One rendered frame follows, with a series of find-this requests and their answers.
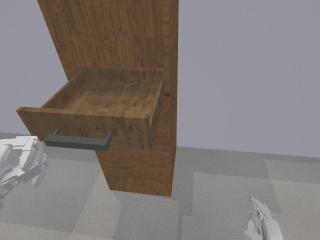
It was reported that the cabinet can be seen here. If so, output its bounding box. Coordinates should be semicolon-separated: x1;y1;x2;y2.
37;0;179;197

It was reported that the left robot hand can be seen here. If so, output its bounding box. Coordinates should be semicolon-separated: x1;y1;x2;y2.
0;136;50;199

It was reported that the handle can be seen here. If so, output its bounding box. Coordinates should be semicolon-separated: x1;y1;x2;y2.
43;127;113;152

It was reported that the right robot hand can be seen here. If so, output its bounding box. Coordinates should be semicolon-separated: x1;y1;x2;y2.
244;196;284;240

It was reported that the drawer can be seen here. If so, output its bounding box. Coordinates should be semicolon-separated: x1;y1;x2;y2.
16;67;165;150

